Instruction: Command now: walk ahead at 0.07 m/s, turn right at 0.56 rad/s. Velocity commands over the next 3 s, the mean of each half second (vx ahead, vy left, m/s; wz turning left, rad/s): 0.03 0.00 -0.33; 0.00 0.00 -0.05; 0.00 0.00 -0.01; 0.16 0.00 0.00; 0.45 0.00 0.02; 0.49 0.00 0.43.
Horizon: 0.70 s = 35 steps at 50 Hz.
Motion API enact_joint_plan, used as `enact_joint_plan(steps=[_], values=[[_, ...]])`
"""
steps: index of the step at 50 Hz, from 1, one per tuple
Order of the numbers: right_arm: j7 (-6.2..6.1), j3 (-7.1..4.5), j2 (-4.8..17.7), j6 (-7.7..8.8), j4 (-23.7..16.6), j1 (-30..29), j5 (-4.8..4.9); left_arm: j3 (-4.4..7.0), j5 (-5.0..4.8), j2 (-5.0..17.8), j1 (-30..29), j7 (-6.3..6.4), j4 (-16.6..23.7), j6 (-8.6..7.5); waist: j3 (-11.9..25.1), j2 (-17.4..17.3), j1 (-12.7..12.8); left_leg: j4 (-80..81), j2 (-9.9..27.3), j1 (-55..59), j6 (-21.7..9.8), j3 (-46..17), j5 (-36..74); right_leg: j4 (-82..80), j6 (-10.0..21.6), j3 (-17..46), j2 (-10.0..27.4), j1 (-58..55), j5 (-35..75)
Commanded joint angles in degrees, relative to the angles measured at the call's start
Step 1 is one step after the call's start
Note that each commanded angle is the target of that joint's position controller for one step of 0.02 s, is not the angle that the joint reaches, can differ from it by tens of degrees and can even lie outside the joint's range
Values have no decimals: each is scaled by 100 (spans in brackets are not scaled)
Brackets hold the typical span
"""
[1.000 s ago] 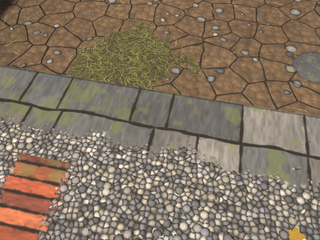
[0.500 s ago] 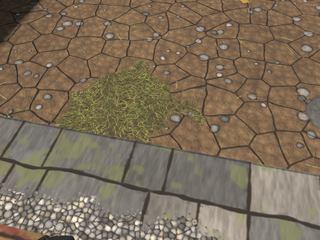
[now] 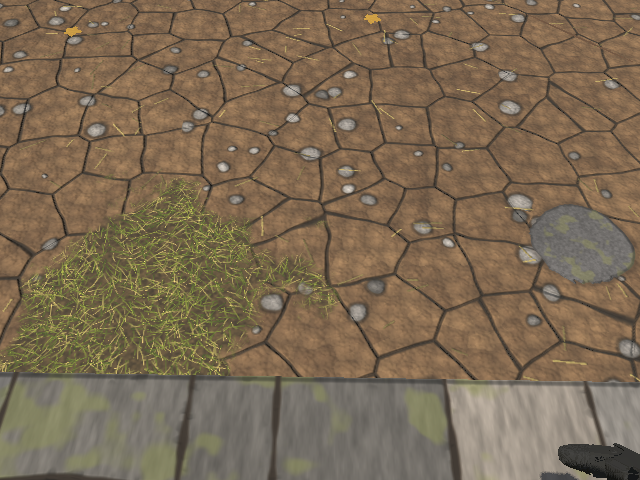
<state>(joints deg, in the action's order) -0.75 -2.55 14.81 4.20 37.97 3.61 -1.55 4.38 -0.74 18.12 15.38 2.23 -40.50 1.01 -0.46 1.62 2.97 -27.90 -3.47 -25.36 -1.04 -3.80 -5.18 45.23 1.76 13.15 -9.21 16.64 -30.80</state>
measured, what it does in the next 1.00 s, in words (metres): steps on the spot: right foot, then left foot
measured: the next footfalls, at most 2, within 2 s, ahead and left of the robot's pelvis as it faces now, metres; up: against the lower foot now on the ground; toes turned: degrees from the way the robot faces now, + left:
right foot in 0.36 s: +0.03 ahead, -0.14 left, +0.00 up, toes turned -8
left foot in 0.62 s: +0.07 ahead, +0.11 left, +0.00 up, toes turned -10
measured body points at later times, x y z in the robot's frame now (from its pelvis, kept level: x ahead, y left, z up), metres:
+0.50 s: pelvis +0.01 -0.03 +0.01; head +0.02 -0.05 +0.46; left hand +0.19 +0.20 -0.08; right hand +0.08 -0.32 -0.11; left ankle +0.06 +0.11 -0.70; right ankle -0.01 -0.13 -0.73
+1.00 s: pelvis +0.01 -0.02 +0.01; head +0.01 -0.02 +0.46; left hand +0.15 +0.22 -0.12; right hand +0.05 -0.28 -0.13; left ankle +0.03 +0.12 -0.73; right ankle -0.01 -0.13 -0.73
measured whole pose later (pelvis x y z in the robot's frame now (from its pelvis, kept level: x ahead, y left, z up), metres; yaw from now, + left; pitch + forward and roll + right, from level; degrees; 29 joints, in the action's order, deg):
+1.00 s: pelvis +0.01 -0.02 +0.01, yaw -9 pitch -2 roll +0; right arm -1.8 -1.4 12.9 0.3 53.2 11.5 -0.4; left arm 2.5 0.7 13.1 12.8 1.4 -47.3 0.5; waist -1.9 0.2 -0.3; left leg -30.3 1.3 -12.3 1.5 -1.0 -16.4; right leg 30.6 0.2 1.4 -0.8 13.0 -16.0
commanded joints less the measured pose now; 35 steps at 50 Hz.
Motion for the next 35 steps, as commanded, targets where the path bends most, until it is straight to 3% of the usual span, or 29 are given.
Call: enact_joint_plan(steps=[1,2,3,5,6,10,13,15,17,18,19,20,21,24,28,30,31,32,33,34,35], values=[[-78,-237,685,-97,-343,652,91,201,-25,979,673,-43,318,-7,1337,-976,-246,405,2670,2844,-1606,-2623,2821,2615,-544,-315,565,1855,-702],[-81,-193,586,-171,-372,458,70,233,-44,974,384,-9,329,103,1022,-643,-244,492,2267,2396,-1326,-1966,2158,2777,-655,-475,683,1915,-266],[-88,-167,570,-231,-405,264,76,240,-37,920,243,19,373,200,756,-602,-229,650,2043,1945,-1218,-1611,1606,2825,-714,-541,779,1904,18],[-108,-195,718,-301,-379,78,2,166,-59,590,238,-8,460,275,449,-841,-134,984,1621,1193,-1130,-871,1138,2546,-742,-878,836,1509,459],[-110,-202,720,-319,-333,112,-13,118,-52,424,203,-11,499,264,465,-952,-162,1041,1519,1154,-1160,-690,1130,2245,-740,-993,819,1393,524],[-98,-243,846,-356,-208,164,51,3,46,233,-21,-43,605,188,793,-1035,-272,1009,1701,1334,-1363,-495,1323,980,-646,-1101,972,815,560],[-53,-272,988,-399,-101,246,125,-11,49,316,-134,-114,615,168,800,-1143,-380,1025,1806,1331,-1377,-557,738,94,-495,-1232,984,372,777],[-29,-257,1011,-429,-20,268,192,-6,57,317,-38,-167,558,157,713,-1127,-301,899,1775,1228,-1265,-555,272,-778,-327,-1361,912,-27,1164],[-16,-202,884,-444,148,470,280,4,102,320,198,-213,438,139,606,-1008,-150,607,1548,767,-843,-361,-176,-2033,-27,-1444,792,-854,1887],[19,-123,645,-415,217,677,221,27,173,539,228,-194,504,139,621,-452,-221,62,1243,297,-342,-68,-815,-2418,236,-625,1402,-1309,2220],[74,-17,254,-348,108,855,6,87,207,973,-98,-146,635,168,548,1063,-596,-758,516,-291,220,731,-1965,-2556,807,600,2546,-1195,2851],[12,-107,600,-337,19,280,38,32,340,743,-176,-177,667,90,349,1157,-137,-1278,544,-49,322,351,-2502,-2971,1301,929,2856,-193,2314],[-10,-174,764,-363,39,201,126,-41,394,539,-441,-188,663,-21,114,950,-245,-1640,617,54,330,197,-2311,-3042,1214,694,2596,-18,2015],[-62,-217,697,-474,365,612,68,-112,224,324,-761,-179,550,-209,105,839,-402,-1909,677,160,478,107,-1903,-2708,873,47,2130,-233,3125],[-16,-93,419,-435,436,612,164,-137,141,220,-614,-183,380,-164,387,642,-332,-834,608,662,550,276,-1631,-2210,915,-156,1978,-747,4381],[2,-66,445,-414,524,748,135,-142,72,195,-547,-175,277,-136,456,502,-428,381,596,1321,476,278,-215,-2096,704,-179,1837,-724,3998],[-6,-88,633,-414,532,778,74,-156,105,139,-383,-182,224,-168,536,289,-354,420,783,1700,404,53,614,-2079,485,-195,1692,-602,3383],[-34,-149,947,-434,538,802,74,-148,188,166,-176,-221,188,-215,471,-134,-147,194,960,1922,273,-31,1122,-2063,318,-364,1425,-315,2728],[-22,-205,1013,-448,671,776,144,-133,188,178,-150,-227,164,-227,352,-543,-115,17,811,1584,117,98,377,-2144,166,-661,1180,-352,2385],[0,-148,725,-440,670,766,142,-128,187,254,-443,-212,142,-216,226,-354,-337,149,736,1386,89,98,-19,-2022,76,-756,1134,-408,2184],[-10,-111,619,-426,726,730,97,-126,161,175,-589,-185,173,-192,180,-363,-328,237,742,1310,116,74,-130,-1976,66,-817,1118,-388,2132]])
Over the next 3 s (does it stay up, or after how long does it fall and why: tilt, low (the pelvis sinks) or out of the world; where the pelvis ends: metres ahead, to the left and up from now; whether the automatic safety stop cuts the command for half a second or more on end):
stays up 0.63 -0.05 -0.02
